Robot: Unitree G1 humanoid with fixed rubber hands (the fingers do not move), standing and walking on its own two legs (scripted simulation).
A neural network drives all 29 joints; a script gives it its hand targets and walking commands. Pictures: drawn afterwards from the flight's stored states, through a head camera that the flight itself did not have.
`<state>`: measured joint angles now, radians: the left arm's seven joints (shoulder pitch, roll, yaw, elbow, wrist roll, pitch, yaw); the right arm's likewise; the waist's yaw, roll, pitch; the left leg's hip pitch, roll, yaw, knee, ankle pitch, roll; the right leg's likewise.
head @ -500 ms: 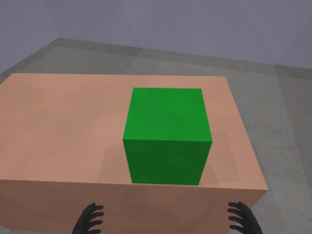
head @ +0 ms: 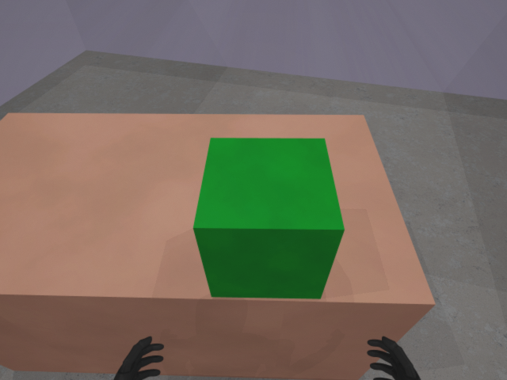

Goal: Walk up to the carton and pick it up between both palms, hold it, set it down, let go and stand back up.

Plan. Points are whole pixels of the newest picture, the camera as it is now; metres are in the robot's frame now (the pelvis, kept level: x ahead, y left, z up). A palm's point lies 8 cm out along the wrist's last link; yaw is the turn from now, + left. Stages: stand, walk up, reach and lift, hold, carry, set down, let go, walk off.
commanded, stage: let go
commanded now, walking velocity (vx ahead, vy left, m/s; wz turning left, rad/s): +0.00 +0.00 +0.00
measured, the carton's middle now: (266, 219) +0.41 +0.01 +0.00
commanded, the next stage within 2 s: stand in 0.32 s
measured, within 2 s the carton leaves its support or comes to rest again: neither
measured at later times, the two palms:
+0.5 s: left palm out of the picture +0.11 +0.23 -0.11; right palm out of the picture +0.10 -0.25 -0.12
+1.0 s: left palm out of the picture +0.07 +0.24 -0.13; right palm out of the picture -0.05 -0.22 -0.15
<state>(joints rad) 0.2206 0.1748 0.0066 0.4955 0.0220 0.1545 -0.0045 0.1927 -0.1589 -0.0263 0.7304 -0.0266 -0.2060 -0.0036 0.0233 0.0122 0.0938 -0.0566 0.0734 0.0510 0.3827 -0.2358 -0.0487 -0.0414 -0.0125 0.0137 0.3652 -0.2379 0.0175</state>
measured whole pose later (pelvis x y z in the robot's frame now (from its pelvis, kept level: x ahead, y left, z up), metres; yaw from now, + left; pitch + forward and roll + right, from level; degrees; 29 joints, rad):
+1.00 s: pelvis -0.03 +0.02 -0.01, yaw -7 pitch +0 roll +1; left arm 0.32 0.16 0.04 0.81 0.03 0.00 0.01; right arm 0.32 -0.20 -0.06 0.98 -0.02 0.04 -0.01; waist -0.02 0.02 -0.03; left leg -0.25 0.08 0.17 0.55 -0.30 -0.01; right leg -0.31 -0.01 0.14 0.56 -0.26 0.05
